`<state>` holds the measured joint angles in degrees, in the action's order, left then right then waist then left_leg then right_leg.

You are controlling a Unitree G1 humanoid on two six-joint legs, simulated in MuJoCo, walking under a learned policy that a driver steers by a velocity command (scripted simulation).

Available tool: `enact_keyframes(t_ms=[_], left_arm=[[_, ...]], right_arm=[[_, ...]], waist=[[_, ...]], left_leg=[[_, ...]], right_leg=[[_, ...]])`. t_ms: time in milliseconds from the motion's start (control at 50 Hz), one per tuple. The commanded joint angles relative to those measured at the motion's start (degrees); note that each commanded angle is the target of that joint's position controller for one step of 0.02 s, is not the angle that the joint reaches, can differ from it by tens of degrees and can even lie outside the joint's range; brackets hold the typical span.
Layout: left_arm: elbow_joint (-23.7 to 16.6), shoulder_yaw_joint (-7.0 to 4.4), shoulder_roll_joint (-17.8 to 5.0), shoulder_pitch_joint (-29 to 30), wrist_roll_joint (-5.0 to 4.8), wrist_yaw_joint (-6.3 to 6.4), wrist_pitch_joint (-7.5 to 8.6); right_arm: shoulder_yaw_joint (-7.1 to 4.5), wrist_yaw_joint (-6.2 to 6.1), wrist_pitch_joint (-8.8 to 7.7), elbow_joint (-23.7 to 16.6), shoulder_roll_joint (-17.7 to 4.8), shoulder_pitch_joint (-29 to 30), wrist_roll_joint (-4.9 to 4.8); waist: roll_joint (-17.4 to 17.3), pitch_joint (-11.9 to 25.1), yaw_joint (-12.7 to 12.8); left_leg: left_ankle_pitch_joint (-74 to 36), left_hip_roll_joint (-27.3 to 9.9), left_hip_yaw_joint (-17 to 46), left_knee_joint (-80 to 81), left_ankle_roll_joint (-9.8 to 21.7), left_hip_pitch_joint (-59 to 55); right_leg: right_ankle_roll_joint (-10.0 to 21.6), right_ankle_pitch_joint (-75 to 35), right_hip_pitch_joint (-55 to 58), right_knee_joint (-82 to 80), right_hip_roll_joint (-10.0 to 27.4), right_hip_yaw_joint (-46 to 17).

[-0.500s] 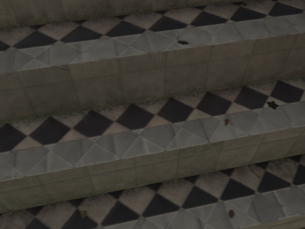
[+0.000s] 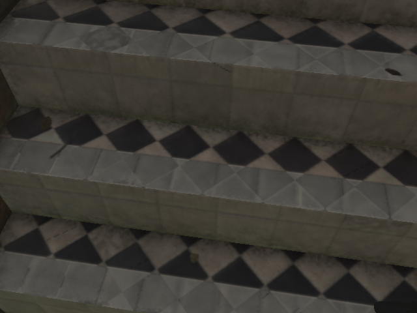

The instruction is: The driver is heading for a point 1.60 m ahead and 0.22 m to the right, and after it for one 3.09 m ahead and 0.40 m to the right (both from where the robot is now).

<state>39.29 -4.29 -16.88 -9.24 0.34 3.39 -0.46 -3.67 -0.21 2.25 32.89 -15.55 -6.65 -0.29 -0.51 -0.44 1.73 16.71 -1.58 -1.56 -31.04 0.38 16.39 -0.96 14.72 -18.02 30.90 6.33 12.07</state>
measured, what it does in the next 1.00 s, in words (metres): steps on the spot: right foot, then right foot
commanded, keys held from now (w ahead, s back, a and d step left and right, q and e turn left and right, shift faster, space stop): no key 0.30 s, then w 0.70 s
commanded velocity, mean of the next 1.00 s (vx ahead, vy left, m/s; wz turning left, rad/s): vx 0.24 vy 0.00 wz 0.13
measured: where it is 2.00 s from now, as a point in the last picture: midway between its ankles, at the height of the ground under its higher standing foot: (178, 268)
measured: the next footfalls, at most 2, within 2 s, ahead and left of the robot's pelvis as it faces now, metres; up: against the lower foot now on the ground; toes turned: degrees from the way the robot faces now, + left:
right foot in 0.38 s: +0.01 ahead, -0.12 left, +0.00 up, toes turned +5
right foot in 0.98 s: +0.17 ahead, -0.08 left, +0.00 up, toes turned +5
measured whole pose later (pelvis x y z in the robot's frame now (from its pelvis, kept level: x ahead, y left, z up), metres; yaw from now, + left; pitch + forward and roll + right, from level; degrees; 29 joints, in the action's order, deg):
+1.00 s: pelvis +0.09 +0.00 +0.00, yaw +6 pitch +1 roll +0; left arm 37.9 -0.5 -12.6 -4.3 1.6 0.8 3.8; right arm -3.0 -1.1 -3.0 43.0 -15.9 -17.3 -0.4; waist -1.3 0.4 -2.5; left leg 24.3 1.5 3.2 -38.6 1.2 10.8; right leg 3.1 10.5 -18.7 29.4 -1.6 2.7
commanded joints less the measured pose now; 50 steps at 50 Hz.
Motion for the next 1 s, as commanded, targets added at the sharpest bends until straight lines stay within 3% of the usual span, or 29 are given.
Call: enact_keyframes(t_ms=[20, 40, 60, 80, 100, 140, 220, 300, 340, 360, 380, 400, 420, 480, 500, 540, 580, 620, 660, 680, 700, 720, 760, 820, 880, 940, 960, 980, 1000], left_arm=[[-5.4, 0.10, -1.6, 0.9, 2.71, -0.51, 1.21], [-6.0, -1.11, -5.5, 6.3, 1.93, -0.21, 1.35], [-5.3, -1.52, -6.4, 5.1, 0.48, -0.31, 0.91], [-3.6, -1.73, -6.2, 2.8, 0.32, -0.13, 0.51], [-2.6, -1.87, -6.4, 1.6, 1.15, 0.16, 0.15], [-1.9, -1.76, -5.5, -0.2, 1.34, 0.06, -0.02], [-2.4, -0.08, -1.7, 2.1, 0.71, -0.08, 0.14], [-2.5, 0.17, -2.5, 2.3, 0.12, -0.54, 0.21], [-1.3, 0.96, -0.8, 0.3, 0.33, -0.98, 0.73], [-0.5, 1.06, -1.2, -0.7, 0.84, -1.14, 1.02], [-0.3, 1.02, -2.7, -1.9, 1.27, -0.99, 1.36], [0.3, 0.29, -5.9, -2.5, 0.79, -0.89, 1.70], [1.1, 0.01, -4.8, -3.1, -0.02, -1.30, 2.09], [0.4, 1.19, -1.8, -0.1, 0.99, -1.73, 3.68], [0.4, 1.13, -1.9, -0.6, 0.71, -1.77, 4.02], [0.2, 0.76, -3.2, -1.2, -0.23, -1.66, 4.41], [-1.2, 0.91, -3.0, 1.0, -0.68, -1.40, 4.71], [-2.5, 1.57, -0.8, 1.7, -0.60, -1.20, 5.47], [-3.7, 1.79, -1.4, 2.9, -0.02, -0.96, 6.45], [-5.0, 1.82, -1.9, 5.9, -0.45, -0.93, 6.25], [-5.4, 1.39, -2.6, 5.6, -1.40, -1.00, 5.69], [-5.4, 1.41, -2.4, 4.7, -1.66, -1.22, 5.27], [-5.8, 2.02, -0.5, 7.1, -0.60, -1.67, 5.39], [-4.9, 3.52, 3.4, 7.6, 0.41, -2.57, 5.76], [-3.3, 2.78, 0.5, 3.2, -0.04, -2.74, 5.23], [-3.3, 1.81, -1.4, 1.1, 0.69, -2.46, 4.32], [-2.3, 1.14, -2.3, -2.5, 1.14, -2.31, 4.24], [-1.0, 0.49, -4.8, -10.5, 1.80, -2.33, 4.19], [-0.3, -0.02, -10.2, -12.9, 2.46, -2.21, 3.93]], right_arm=[[-4.53, -1.45, -0.49, -3.2, -15.7, -7.6, 1.85], [-4.17, -1.10, -1.97, -3.5, -13.4, -8.3, 3.64], [-3.47, -0.90, -3.00, -3.1, -12.3, -4.5, 3.73], [-3.00, -1.00, -3.40, -3.2, -10.3, -0.3, 2.47], [-2.23, -1.16, -3.44, -3.3, -8.3, 2.2, 1.24], [-1.14, -1.35, -3.34, -2.8, -6.5, 3.3, 1.03], [-0.68, -1.77, -3.06, -1.5, -5.6, 1.6, 1.54], [-0.61, -1.25, -2.80, -0.4, -5.9, 0.0, 1.45], [0.66, -1.17, -2.94, 0.2, -3.2, 1.1, 1.22], [0.88, -1.12, -3.19, 1.2, -3.0, -0.3, 1.00], [1.04, -0.90, -3.75, 1.9, -3.0, -1.4, 1.37], [0.93, -0.52, -4.37, 1.4, -3.1, -2.3, 1.90], [0.80, -0.79, -4.53, 1.1, -3.7, 0.5, 1.87], [1.06, -1.24, -4.87, 0.9, -1.6, 1.2, 1.12], [0.98, -1.12, -5.14, 1.1, -1.4, 0.5, 1.02], [0.96, -0.69, -6.10, 1.5, -0.8, -0.2, 0.46], [0.98, -0.03, -6.97, 2.3, -0.4, -1.7, 0.54], [0.04, 0.65, -7.76, 3.5, -2.7, -3.6, 0.05], [-1.48, 1.16, -7.69, 4.8, -6.9, -11.0, 0.01], [-1.47, 1.04, -7.79, 5.7, -7.0, -15.2, 0.75], [-1.66, 0.72, -7.97, 6.7, -7.9, -16.9, 1.53], [-1.79, 0.28, -7.87, 6.8, -8.0, -16.0, 1.53], [-1.23, -0.61, -7.10, 5.9, -6.1, -10.2, 0.73], [-0.75, -1.40, -6.37, 5.6, -5.5, -5.9, 0.54], [-1.46, -1.34, -5.99, 6.5, -8.5, -8.3, -0.21], [-0.53, -1.09, -5.95, 5.1, -6.3, -5.0, -1.09], [0.02, -0.92, -6.24, 5.2, -4.9, -5.3, -0.82], [1.06, -0.64, -6.72, 3.3, -2.3, -2.5, -0.03], [2.42, -0.44, -7.11, 3.4, 2.0, -9.4, 1.12]], waist=[[-17.5, 6.4, -2.5], [-9.6, 9.6, -6.6], [-8.5, 8.1, -4.0], [-7.1, 7.3, -1.7], [-6.4, 7.2, -0.6], [-6.5, 8.2, 0.7], [-7.9, 7.5, -1.2], [-9.4, 5.5, -3.1], [-7.6, 5.3, -1.5], [-5.9, 4.4, -1.1], [-4.4, 4.3, -1.3], [0.0, 3.5, -2.9], [3.1, 2.4, -1.2], [12.5, -0.4, -2.2], [12.8, -1.3, -2.1], [10.6, -2.6, -2.3], [7.4, -2.7, -2.9], [-1.4, 0.1, -2.6], [-10.9, 3.5, -5.9], [-11.3, 3.2, -7.9], [-6.7, 2.5, -7.2], [-2.6, 2.7, -6.0], [-1.8, 0.9, -4.4], [-4.2, 3.0, -3.2], [-8.9, 7.6, -2.5], [-6.7, 6.8, 1.2], [-4.4, 7.8, 3.0], [2.2, 9.0, 6.2], [15.6, 10.0, 1.4]], left_leg=[[-37.5, -20.5, 28.7, 8.9, 16.5, -19.3], [-38.3, -22.4, 28.5, 10.6, 21.5, -13.5], [-34.3, -18.9, 22.1, 11.0, 18.7, -10.4], [-30.4, -14.9, 17.6, 11.0, 15.2, -8.3], [-30.9, -13.2, 15.2, 10.4, 13.2, -6.7], [-33.2, -10.9, 11.4, 9.9, 12.3, -3.2], [-26.7, -9.3, 11.0, 9.7, 11.7, -4.3], [-15.5, -10.4, 16.1, 10.7, 13.5, -4.2], [-0.2, -8.6, 17.0, 12.5, 11.3, -1.6], [6.7, -6.6, 16.5, 13.0, 8.9, 1.5], [10.9, -4.8, 15.9, 12.3, 6.5, 5.3], [12.0, -1.5, 12.4, 11.4, 4.7, 7.4], [11.1, 2.1, 7.6, 7.7, 2.9, 4.8], [6.9, 4.6, 2.9, -2.2, 2.2, 2.5], [6.4, 4.6, 2.4, -3.6, 2.4, 3.9], [5.2, 3.9, 1.6, -3.7, 3.2, 5.1], [1.9, 3.3, 2.9, 0.6, 4.0, 2.1], [-9.3, 1.1, 8.3, 4.7, 6.0, -4.1], [-23.9, -8.6, 23.3, 10.8, 12.8, -19.2], [-32.1, -14.6, 31.0, 13.8, 17.5, -24.5], [-34.2, -18.4, 32.7, 14.0, 20.0, -26.7], [-31.9, -18.4, 29.7, 14.2, 19.3, -26.3], [-28.9, -13.7, 20.9, 17.5, 14.6, -20.3], [-37.7, -6.6, 9.2, 16.7, 10.7, -11.6], [-40.4, -8.3, 9.4, 13.1, 11.3, -10.1], [-41.4, -7.5, 9.2, 4.4, 9.1, -7.6], [-39.4, -4.8, 7.4, -3.5, 7.2, -5.2], [-25.3, -1.2, 6.1, -19.6, 4.0, 7.6], [15.4, 5.0, 4.9, -36.4, 0.1, 20.4]], right_leg=[[-4.4, 23.4, -24.1, 22.3, -3.4, -2.2], [-5.0, 24.0, -22.4, 33.7, -3.9, -12.2], [-4.3, 18.5, -21.8, 36.6, -2.9, -14.4], [-4.2, 13.5, -20.7, 36.2, -2.6, -15.2], [-4.8, 9.7, -19.3, 36.5, -2.8, -15.0], [-5.4, 5.3, -13.9, 36.8, -3.9, -13.9], [-4.8, 4.6, -9.1, 21.0, -3.7, -13.5], [-3.6, 8.9, -3.5, 8.7, -4.2, -13.0], [-2.2, 1.5, 4.3, -4.6, -4.7, -12.1], [-1.1, -3.0, 9.1, -9.0, -4.8, -12.2], [0.3, -4.9, 13.7, -7.7, -1.9, -15.2], [2.5, -0.9, 13.2, -4.2, -0.6, -15.7], [4.5, 10.6, 6.5, -6.1, -1.8, -16.5], [5.9, 17.5, 1.2, -13.9, 1.5, -22.8], [6.9, 17.7, 2.4, -14.8, 3.3, -25.1], [8.3, 13.8, 4.3, -14.4, 5.3, -27.2], [7.6, 4.1, 4.5, -11.1, 3.2, -23.8], [4.1, -4.4, 4.1, -1.6, -3.7, -14.5], [0.6, -0.9, -9.5, 12.2, -7.1, -10.5], [-0.2, 14.7, -18.5, 20.9, -6.9, -12.8], [0.0, 20.0, -24.4, 28.7, -4.8, -14.9], [0.5, 18.2, -26.2, 31.0, -2.8, -15.8], [0.1, 11.5, -23.2, 23.6, -1.0, -14.4], [-1.8, 1.5, -9.6, 12.5, -4.4, -9.5], [-1.0, -1.7, 0.3, 9.9, -7.3, -8.3], [3.6, -6.2, 8.5, -1.8, -9.0, -7.7], [4.7, -7.7, 14.6, -6.7, -8.6, -8.4], [7.0, -20.9, 26.7, -9.2, -0.3, -19.7], [16.2, -34.7, 29.2, -13.9, 16.4, -42.0]])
